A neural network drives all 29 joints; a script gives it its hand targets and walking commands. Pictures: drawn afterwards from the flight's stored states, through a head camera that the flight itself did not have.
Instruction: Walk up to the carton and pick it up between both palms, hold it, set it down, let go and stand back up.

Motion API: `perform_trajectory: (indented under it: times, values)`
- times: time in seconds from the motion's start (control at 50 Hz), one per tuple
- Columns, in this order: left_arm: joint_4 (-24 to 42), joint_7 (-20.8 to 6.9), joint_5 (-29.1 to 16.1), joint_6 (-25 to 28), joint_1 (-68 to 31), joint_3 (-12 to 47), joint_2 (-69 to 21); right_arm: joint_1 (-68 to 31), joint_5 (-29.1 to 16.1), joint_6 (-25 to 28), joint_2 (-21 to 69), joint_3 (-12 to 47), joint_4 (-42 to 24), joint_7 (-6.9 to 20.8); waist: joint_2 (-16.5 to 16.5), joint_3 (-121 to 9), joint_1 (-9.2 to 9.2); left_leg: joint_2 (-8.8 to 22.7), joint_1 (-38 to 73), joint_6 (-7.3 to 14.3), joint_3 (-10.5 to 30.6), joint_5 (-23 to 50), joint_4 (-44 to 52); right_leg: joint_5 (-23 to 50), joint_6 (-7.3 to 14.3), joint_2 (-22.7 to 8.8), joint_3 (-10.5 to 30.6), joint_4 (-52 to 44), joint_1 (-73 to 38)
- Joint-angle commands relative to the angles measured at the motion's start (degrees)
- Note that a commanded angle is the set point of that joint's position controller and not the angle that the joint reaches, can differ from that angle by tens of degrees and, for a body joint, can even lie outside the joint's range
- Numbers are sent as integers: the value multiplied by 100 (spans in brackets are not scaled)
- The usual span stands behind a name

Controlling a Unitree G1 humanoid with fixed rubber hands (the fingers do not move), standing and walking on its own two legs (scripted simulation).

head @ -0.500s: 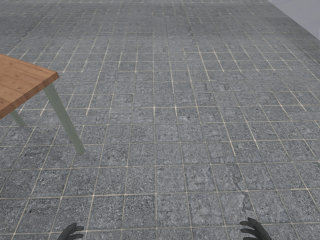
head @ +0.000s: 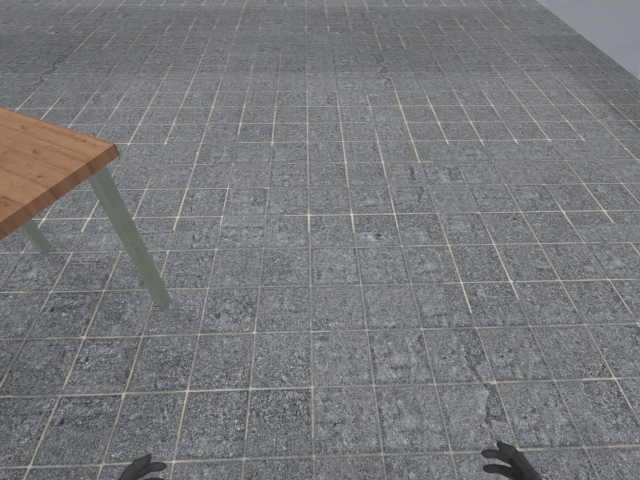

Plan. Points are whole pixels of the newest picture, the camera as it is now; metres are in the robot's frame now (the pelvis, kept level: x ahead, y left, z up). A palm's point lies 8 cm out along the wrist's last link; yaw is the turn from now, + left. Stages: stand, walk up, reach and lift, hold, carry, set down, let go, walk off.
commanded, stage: stand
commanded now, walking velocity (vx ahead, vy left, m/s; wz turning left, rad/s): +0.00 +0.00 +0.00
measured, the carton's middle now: out of the picture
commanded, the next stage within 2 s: walk up in 0.02 s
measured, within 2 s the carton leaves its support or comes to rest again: neither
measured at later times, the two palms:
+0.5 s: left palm out of the picture +0.00 +0.38 -0.10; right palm (471, 436) +0.20 -0.19 -0.07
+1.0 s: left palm out of the picture +0.07 +0.43 -0.08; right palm (341, 333) +0.38 -0.03 -0.12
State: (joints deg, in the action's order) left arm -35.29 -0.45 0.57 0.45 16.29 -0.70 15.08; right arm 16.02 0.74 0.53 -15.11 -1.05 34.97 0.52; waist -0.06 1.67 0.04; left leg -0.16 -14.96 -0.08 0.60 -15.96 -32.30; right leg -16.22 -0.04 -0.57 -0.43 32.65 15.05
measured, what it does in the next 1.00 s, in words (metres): walks ahead, turning left: left foot, then right foot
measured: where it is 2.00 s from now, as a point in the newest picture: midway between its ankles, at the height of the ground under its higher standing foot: (179, 472)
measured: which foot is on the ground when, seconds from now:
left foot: down 0.00-0.22, up 0.24-0.54, down 0.56-0.94, up 0.96-1.00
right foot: down 0.00-0.54, up 0.56-0.92, down 0.94-1.00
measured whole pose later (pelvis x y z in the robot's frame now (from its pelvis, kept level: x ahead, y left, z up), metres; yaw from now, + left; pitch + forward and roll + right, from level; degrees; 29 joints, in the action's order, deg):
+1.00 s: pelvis +0.17 +0.16 -0.01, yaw +39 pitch -3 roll +1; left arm -32.6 0.8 4.2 3.4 20.9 -2.9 17.8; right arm 23.6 3.5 -1.3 -17.7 -3.2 38.2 2.5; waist 0.2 2.6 -0.6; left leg -5.0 -19.5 0.4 7.9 -27.2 -54.7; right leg -15.8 1.5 -2.1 -3.9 38.6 19.4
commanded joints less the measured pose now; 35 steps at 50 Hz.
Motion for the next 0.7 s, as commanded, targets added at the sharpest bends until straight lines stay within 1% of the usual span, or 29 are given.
perform_trajectory:
  times: [0.0, 0.1, 0.18, 0.2, 0.22, 0.24, 0.26, 0.28, 0.3, 0.32, 0.36, 0.38, 0.4, 0.42, 0.44, 0.48, 0.5, 0.52, 0.54, 0.56, 0.58, 0.6, 0.62, 0.64, 0.66, 0.68]
  values:
    - [454, 24, -4, 108, -48, -196, 689, -42, 0, 106, -650, -187, -460, -26, -23, -191, -12, 484, -11, 220, 502, 513, 517, 406, 216, -475, 514, -593, -29]
    - [423, 22, 1, 100, -20, -191, 673, -46, -8, 101, -669, -195, -439, -32, 25, -112, 3, 475, -52, 219, 527, 457, 556, 354, 215, -481, 527, -618, -5]
    - [403, 26, 2, 103, -20, -185, 687, -34, -9, 102, -690, -184, -421, -33, 1, -157, 3, 474, -38, 220, 532, 459, 563, 355, 211, -475, 522, -614, -61]
    - [370, 93, 351, 157, 141, -594, 1227, 167, 149, -31, -1120, -379, -400, 226, -431, -150, 181, 181, -1833, 473, 1034, -413, -139, -1261, 671, -764, 724, -548, -1585]
    - [219, 163, 418, 184, 654, -702, 1577, -180, 227, -118, -941, -367, -599, 356, -1293, -4, 579, -90, -2791, 185, 207, -1098, -1264, -1971, 1329, -2025, 1849, -1573, -2045]
    - [102, 228, 493, 223, 758, -709, 1630, -687, 475, -206, -959, -402, -854, 401, -1043, 438, 712, 481, -3068, 39, 249, -1250, -2551, -1910, 1871, -3156, 2445, -2061, -1310]
    - [32, 294, 476, 283, 538, -674, 1444, -650, 528, -277, -1079, -487, -872, 445, -385, 721, 546, 753, -2947, -40, 545, -1025, -2937, -1677, 1900, -3223, 2250, -2137, -737]
    - [3, 327, 466, 347, 230, -647, 1316, -299, 459, -309, -1058, -538, -781, 492, -96, 718, 337, 836, -2669, -66, 625, -717, -3009, -1340, 1703, -2934, 1657, -2020, -568]
    - [-14, 338, 470, 394, -26, -630, 1282, 41, 375, -321, -984, -550, -686, 542, -126, 572, 168, 921, -2431, -80, 617, -524, -2873, -1069, 1486, -2622, 1077, -1892, -724]
    - [3, 330, 460, 414, -146, -636, 1318, 195, 310, -312, -878, -536, -598, 593, -377, 420, 143, 926, -2253, -117, 423, -357, -2681, -843, 1359, -2341, 583, -1840, -873]
    - [-50, 291, 439, 418, -126, -642, 1334, 11, 222, -269, -717, -481, -561, 692, -802, 353, 273, 884, -1920, -139, 35, -132, -2207, -600, 1221, -1997, -183, -1843, -857]
    - [-84, 279, 389, 414, -267, -657, 1354, -107, 160, -251, -619, -438, -576, 716, -959, 450, 267, 875, -1743, -87, -40, -86, -1993, -764, 1206, -1964, -340, -1843, -649]
    - [-93, 260, 368, 407, -327, -666, 1405, -109, 134, -225, -614, -441, -560, 735, -1024, 457, 242, 866, -1491, -32, -136, -55, -1653, -831, 1154, -1890, -629, -1771, -533]
    - [-98, 239, 358, 394, -314, -674, 1435, -115, 113, -189, -642, -455, -520, 745, -1001, 433, 254, 783, -1208, 21, -319, -57, -1382, -907, 1114, -1815, -854, -1704, -412]
    - [-110, 220, 365, 374, -282, -681, 1497, -100, 99, -145, -661, -472, -500, 743, -968, 387, 251, 699, -866, 78, -490, -103, -1153, -1013, 1108, -1800, -976, -1615, -289]
    - [-108, 186, 377, 326, -341, -684, 1562, 213, 100, -57, -736, -528, -379, 663, -800, 197, 65, 494, -233, 195, -798, -88, -903, -1178, 1098, -1808, -1113, -1160, -142]
    - [-75, 174, 402, 281, -457, -635, 1532, 631, 133, -18, -846, -578, -215, 576, -493, -31, -211, 365, 374, 273, -856, -80, -597, -1105, 1014, -1692, -1352, -406, 6]
    - [-41, 135, 379, 225, -324, -518, 1232, 1347, 164, 45, -1096, -698, 71, 428, 312, -386, -579, -26, 1139, 409, -769, -459, -292, -440, 814, -1283, -1696, 1308, 248]
    - [178, 23, 357, 182, -239, -326, 758, 1900, 151, 113, -1594, -791, 209, 276, 1643, -389, -887, 342, 1622, 803, 686, -1161, 372, -1185, 444, -718, -1620, 3337, 1316]
    - [672, -68, 218, 168, -238, -274, 606, 1643, 135, 145, -2234, -846, -24, 203, 2221, -194, -708, 1396, 1705, 1449, 3686, -1990, 1606, -2269, 121, -150, -698, 4045, 2984]
    - [784, -71, 124, 158, -430, -379, 1034, 1406, -27, 70, -2275, -835, -33, 134, 1443, -208, -713, 1882, 1362, 1844, 4159, -2562, 2110, -2007, 158, -444, 67, 4274, 3001]
    - [735, -93, 87, 179, -351, -401, 1154, 1120, -21, 33, -2073, -756, -19, 73, 1018, 15, -530, 1824, 1191, 1779, 3730, -2468, 1976, -1595, 194, -599, 212, 4240, 2982]
    - [625, -100, 43, 239, -140, -390, 1137, 847, 51, 13, -1838, -668, -59, 21, 835, 131, -364, 1566, 790, 1628, 2993, -1843, 1662, -1214, 188, -716, 221, 3907, 2707]
    - [514, -111, 78, 290, 112, -394, 1107, 612, 124, 15, -1626, -586, -146, 4, 668, 153, -211, 1331, 279, 1487, 2415, -1430, 1530, -988, 150, -738, 207, 3337, 2214]
    - [413, -131, 106, 315, 378, -398, 1079, 446, 152, 38, -1439, -524, -170, 27, 678, 132, -76, 1091, -193, 1354, 1952, -1060, 1536, -836, 99, -666, 147, 2852, 1657]
    - [366, -157, 121, 306, 479, -399, 1018, 401, 168, 71, -1333, -500, -169, 60, 691, 164, -22, 913, -460, 1294, 1730, -807, 1593, -704, 50, -506, -6, 2595, 1336]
